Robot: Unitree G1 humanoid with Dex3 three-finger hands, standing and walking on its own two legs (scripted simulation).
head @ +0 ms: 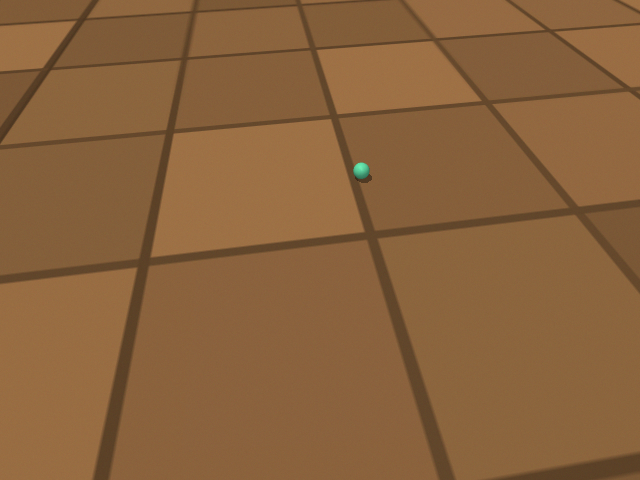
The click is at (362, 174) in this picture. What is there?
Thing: free ball
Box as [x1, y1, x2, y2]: [353, 163, 369, 178]
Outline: 358,163 354,166 353,172 355,176 358,178 363,178 368,174 369,170 366,164
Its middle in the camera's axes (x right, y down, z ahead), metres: +0.20 -0.34 +1.90
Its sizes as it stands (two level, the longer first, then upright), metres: 0.081 0.081 0.081
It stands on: the floor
